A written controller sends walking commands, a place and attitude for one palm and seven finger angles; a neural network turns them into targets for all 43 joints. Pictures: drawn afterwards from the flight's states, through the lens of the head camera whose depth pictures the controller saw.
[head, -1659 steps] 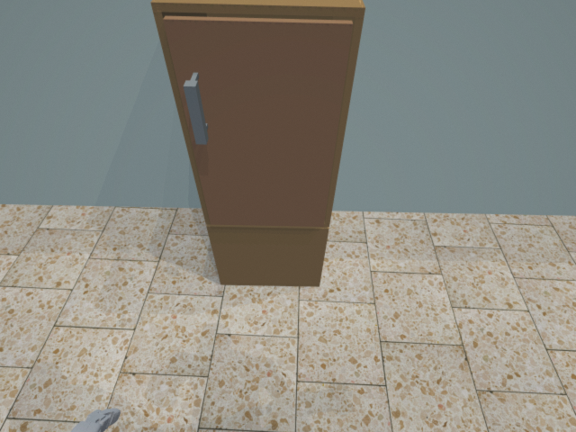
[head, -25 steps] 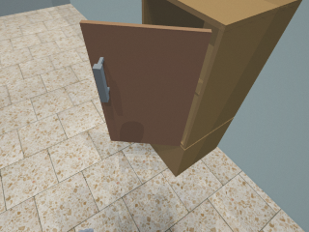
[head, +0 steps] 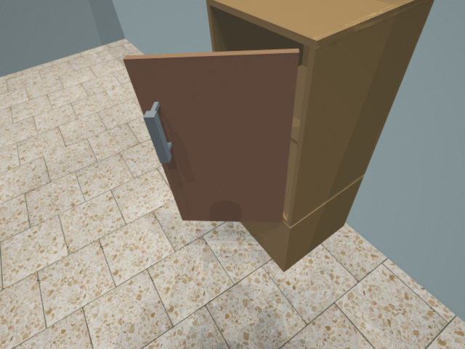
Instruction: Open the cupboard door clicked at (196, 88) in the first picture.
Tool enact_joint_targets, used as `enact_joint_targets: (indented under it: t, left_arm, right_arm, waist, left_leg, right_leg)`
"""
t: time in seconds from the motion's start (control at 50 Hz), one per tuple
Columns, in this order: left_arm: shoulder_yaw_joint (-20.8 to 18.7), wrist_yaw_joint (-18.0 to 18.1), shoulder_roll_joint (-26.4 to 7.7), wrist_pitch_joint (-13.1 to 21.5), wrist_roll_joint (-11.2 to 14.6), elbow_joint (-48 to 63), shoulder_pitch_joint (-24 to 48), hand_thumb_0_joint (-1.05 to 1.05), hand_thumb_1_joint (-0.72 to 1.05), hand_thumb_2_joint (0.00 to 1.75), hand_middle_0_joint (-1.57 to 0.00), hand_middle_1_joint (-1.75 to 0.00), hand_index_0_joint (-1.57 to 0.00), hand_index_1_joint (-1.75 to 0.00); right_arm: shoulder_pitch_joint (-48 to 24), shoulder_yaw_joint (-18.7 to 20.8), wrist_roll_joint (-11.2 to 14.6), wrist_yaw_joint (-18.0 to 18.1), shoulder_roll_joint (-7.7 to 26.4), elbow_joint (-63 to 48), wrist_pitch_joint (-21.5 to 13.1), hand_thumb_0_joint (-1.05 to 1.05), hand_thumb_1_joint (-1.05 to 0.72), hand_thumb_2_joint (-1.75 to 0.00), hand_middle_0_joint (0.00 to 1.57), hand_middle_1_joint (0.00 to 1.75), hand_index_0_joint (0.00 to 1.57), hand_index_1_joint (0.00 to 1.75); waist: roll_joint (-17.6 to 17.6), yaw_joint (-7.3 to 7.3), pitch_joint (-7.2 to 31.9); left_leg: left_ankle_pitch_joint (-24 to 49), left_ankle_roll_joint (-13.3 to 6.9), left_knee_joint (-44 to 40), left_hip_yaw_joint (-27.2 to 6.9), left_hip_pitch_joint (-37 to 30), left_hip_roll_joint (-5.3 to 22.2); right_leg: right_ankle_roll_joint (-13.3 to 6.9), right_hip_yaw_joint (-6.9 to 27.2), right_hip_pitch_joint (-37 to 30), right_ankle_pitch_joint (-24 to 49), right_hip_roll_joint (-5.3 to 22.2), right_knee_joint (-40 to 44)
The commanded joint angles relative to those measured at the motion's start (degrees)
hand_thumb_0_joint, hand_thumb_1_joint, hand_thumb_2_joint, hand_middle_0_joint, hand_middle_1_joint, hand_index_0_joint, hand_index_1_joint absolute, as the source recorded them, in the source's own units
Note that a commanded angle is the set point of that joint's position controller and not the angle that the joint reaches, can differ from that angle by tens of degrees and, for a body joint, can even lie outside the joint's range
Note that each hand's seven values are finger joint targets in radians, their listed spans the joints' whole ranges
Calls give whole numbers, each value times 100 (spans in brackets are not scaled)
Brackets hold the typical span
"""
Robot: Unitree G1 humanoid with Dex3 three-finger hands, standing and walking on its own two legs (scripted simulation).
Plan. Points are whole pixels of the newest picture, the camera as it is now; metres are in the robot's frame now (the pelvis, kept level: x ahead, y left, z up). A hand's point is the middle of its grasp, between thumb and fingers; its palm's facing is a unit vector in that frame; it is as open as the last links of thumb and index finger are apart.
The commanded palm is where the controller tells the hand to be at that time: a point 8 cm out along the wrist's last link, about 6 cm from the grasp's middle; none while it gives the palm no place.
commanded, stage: come to a stop and stand still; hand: left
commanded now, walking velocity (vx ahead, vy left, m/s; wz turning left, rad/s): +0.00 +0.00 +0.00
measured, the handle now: (160, 132) +0.56 +0.21 +0.06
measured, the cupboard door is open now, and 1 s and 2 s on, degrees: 51 51 51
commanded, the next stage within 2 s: look again from close up in 0.60 s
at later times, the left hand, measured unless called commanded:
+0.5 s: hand out of the picture +0.04 +0.16 -0.16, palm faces +0.00 -0.97 -0.24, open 7.3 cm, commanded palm none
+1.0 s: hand out of the picture +0.03 +0.14 -0.17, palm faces +0.03 -0.98 -0.20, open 7.3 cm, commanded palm none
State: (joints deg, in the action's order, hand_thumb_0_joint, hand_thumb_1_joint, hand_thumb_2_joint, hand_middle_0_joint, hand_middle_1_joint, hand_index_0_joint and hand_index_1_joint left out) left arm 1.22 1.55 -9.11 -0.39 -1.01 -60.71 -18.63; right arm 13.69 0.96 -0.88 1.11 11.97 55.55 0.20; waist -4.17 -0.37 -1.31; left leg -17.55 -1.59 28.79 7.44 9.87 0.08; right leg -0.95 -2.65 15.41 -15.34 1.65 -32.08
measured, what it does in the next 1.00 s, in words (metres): stands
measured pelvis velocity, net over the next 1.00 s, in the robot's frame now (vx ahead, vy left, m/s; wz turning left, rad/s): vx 0.04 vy -0.03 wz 0.01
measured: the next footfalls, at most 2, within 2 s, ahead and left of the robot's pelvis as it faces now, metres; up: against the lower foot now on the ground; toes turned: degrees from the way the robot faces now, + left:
none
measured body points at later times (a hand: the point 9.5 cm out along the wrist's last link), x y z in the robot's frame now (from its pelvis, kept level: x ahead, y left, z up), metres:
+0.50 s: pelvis +0.02 -0.03 +0.01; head +0.03 -0.05 +0.46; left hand +0.04 +0.21 -0.14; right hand -0.02 -0.24 -0.16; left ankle -0.02 +0.10 -0.73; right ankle +0.02 -0.11 -0.73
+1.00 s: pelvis +0.04 -0.03 +0.01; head +0.05 -0.04 +0.46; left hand +0.03 +0.19 -0.15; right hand +0.04 -0.25 -0.16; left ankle -0.02 +0.10 -0.73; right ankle +0.02 -0.11 -0.73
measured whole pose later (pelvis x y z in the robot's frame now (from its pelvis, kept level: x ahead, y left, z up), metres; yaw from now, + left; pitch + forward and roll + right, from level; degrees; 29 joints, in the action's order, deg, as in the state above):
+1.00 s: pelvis +0.04 -0.03 +0.01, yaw +1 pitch +0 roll +1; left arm 0.8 1.7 -8.4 1.6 -0.8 -65.0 -16.0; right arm 15.9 -0.4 -0.8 2.2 8.6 64.8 -1.4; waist -0.7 -0.2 -1.6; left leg -16.9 1.6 23.0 5.6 5.9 2.7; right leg -3.5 -4.7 10.9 -15.5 -1.4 -26.1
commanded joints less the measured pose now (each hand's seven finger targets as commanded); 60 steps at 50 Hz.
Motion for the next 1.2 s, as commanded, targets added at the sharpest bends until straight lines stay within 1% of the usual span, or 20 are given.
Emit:
enact_joint_targets:
  t: [0.0, 0.06, 0.12, 0.14, 0.24, 0.26, 0.3, 0.32, 0.4, 0.52, 0.6, 0.64, 0.74, 0.8, 0.86, 0.92, 0.96, 0.98, 1.04, 1.18]
  left_arm:
    - [-141, 9, -749, 158, 22, 327, 139, 0, 90, 90, -20, -30, -20, -30]
    - [-149, 3, -774, 185, 43, 263, 107, 0, 90, 90, -20, -30, -20, -30]
    - [-154, 5, -742, 211, 52, 209, 91, 0, 90, 90, -20, -30, -20, -30]
    - [-154, 5, -757, 213, 55, 182, 79, 0, 90, 90, -20, -30, -20, -30]
    - [-165, 17, -710, 261, 70, 41, 80, 0, 90, 90, -20, -30, -20, -30]
    - [-160, 19, -695, 266, 78, 12, 62, 0, 90, 90, -20, -30, -20, -30]
    - [-165, 24, -694, 266, 71, -31, 110, 0, 90, 90, -20, -30, -20, -30]
    - [-159, 26, -683, 272, 76, -57, 101, 0, 90, 90, -20, -30, -20, -30]
    - [-161, 37, -642, 266, 73, -133, 116, 0, 90, 90, -20, -30, -20, -30]
    - [-155, 44, -594, 246, 67, -182, 130, 0, 90, 90, -20, -30, -20, -30]
    - [-157, 50, -585, 252, 59, -200, 137, 0, 90, 90, -20, -30, -20, -30]
    - [-160, 50, -576, 249, 61, -202, 123, 0, 90, 90, -20, -30, -20, -30]
    - [-174, 49, -584, 262, 55, -201, 74, 0, 90, 90, -20, -30, -20, -30]
    - [-176, 52, -562, 265, 44, -218, 44, 0, 90, 90, -20, -30, -20, -30]
    - [-180, 53, -571, 271, 50, -233, 3, 0, 90, 90, -20, -30, -20, -30]
    - [-183, 54, -550, 269, 42, -241, -22, 0, 90, 90, -20, -30, -20, -30]
    - [-187, 54, -567, 274, 47, -251, -34, 0, 90, 90, -20, -30, -20, -30]
    - [-186, 53, -563, 270, 52, -263, -38, 0, 90, 90, -20, -30, -20, -30]
    - [-183, 56, -557, 264, 49, -262, -51, 0, 90, 90, -20, -30, -20, -30]
    - [-194, 60, -560, 267, 53, -258, -76, 0, 90, 90, -20, -30, -20, -30]
  right_arm:
    - [438, -5, -14, -41, 332, -75, -91, 0, -90, -90, 20, 30, 20, 30]
    - [531, -49, -12, -43, 336, 53, -112, 0, -90, -90, 20, 30, 20, 30]
    - [601, -85, -14, -33, 288, 203, -144, 0, -90, -90, 20, 30, 20, 30]
    - [606, -93, -15, -32, 267, 242, -147, 0, -90, -90, 20, 30, 20, 30]
    - [766, -122, -13, -3, 186, 493, -196, 0, -90, -90, 20, 30, 20, 30]
    - [792, -125, -15, 5, 182, 540, -203, 0, -90, -90, 20, 30, 20, 30]
    - [828, -135, -9, 18, 125, 629, -211, 0, -90, -90, 20, 30, 20, 30]
    - [862, -138, -6, 24, 148, 662, -221, 0, -90, -90, 20, 30, 20, 30]
    - [912, -140, -2, 50, 81, 786, -220, 0, -90, -90, 20, 30, 20, 30]
    - [902, -132, -3, 68, 57, 871, -194, 0, -90, -90, 20, 30, 20, 30]
    - [891, -115, -1, 77, 23, 873, -176, 0, -90, -90, 20, 30, 20, 30]
    - [860, -112, -4, 78, 49, 876, -174, 0, -90, -90, 20, 30, 20, 30]
    - [802, -97, 2, 92, 69, 859, -188, 0, -90, -90, 20, 30, 20, 30]
    - [741, -88, 7, 103, 31, 866, -192, 0, -90, -90, 20, 30, 20, 30]
    - [729, -91, 7, 109, 84, 869, -203, 0, -90, -90, 20, 30, 20, 30]
    - [697, -89, 8, 117, 76, 873, -205, 0, -90, -90, 20, 30, 20, 30]
    - [707, -84, 6, 122, 85, 872, -211, 0, -90, -90, 20, 30, 20, 30]
    - [683, -86, 8, 127, 98, 875, -211, 0, -90, -90, 20, 30, 20, 30]
    - [691, -92, 9, 133, 82, 890, -199, 0, -90, -90, 20, 30, 20, 30]
    - [702, -81, 5, 139, 72, 923, -209, 0, -90, -90, 20, 30, 20, 30]
  waist:
    - [777, 148, -448]
    - [794, 136, -347]
    - [575, 110, -301]
    - [602, 90, -333]
    - [558, 61, -151]
    - [453, 52, -93]
    - [494, 35, -176]
    - [419, 38, -104]
    - [450, 26, -109]
    - [393, 34, -255]
    - [585, 60, -251]
    - [462, 62, -274]
    - [427, 72, -108]
    - [520, 62, -143]
    - [413, 53, -50]
    - [418, 42, -121]
    - [462, 43, -10]
    - [392, 32, -41]
    - [441, 36, -155]
    - [430, 18, -36]
  left_leg:
    - [-196, -106, -820, -642, 186, 481]
    - [-92, -79, -795, -601, 172, 463]
    - [40, -58, -879, -611, 190, 488]
    - [47, -41, -863, -587, 232, 496]
    - [379, 2, -901, -586, 241, 547]
    - [457, 8, -904, -580, 194, 562]
    - [561, 22, -944, -579, 244, 605]
    - [661, 27, -939, -588, 224, 609]
    - [773, 43, -964, -578, 168, 653]
    - [715, 58, -945, -567, 151, 648]
    - [694, 64, -926, -551, 78, 654]
    - [711, 69, -906, -540, 58, 649]
    - [868, 71, -878, -530, -61, 676]
    - [965, 68, -883, -523, -114, 689]
    - [1054, 71, -869, -532, -151, 691]
    - [1109, 71, -872, -529, -143, 702]
    - [1173, 75, -863, -530, -188, 707]
    - [1173, 77, -855, -531, -179, 703]
    - [1110, 80, -874, -534, -140, 709]
    - [1210, 78, -852, -537, -191, 706]
  right_leg:
    - [-206, 896, 470, -873, 450, 1247]
    - [-216, 962, 358, -862, 498, 1321]
    - [-236, 942, 192, -582, 495, 1307]
    - [-239, 918, 157, -530, 518, 1310]
    - [-266, 836, -258, 327, 543, 1170]
    - [-280, 820, -317, 525, 552, 1131]
    - [-269, 719, -409, 802, 543, 1092]
    - [-270, 716, -486, 992, 549, 1042]
    - [-273, 638, -576, 1279, 539, 999]
    - [-266, 640, -474, 1193, 523, 1057]
    - [-260, 639, -460, 1278, 520, 1102]
    - [-259, 660, -412, 1268, 527, 1109]
    - [-255, 677, -504, 1557, 504, 1056]
    - [-243, 637, -523, 1757, 506, 1053]
    - [-249, 647, -590, 1869, 521, 1019]
    - [-242, 604, -585, 1913, 514, 1013]
    - [-245, 589, -663, 2041, 527, 979]
    - [-248, 600, -654, 2042, 531, 988]
    - [-244, 588, -608, 1978, 528, 1015]
    - [-240, 564, -721, 2127, 542, 993]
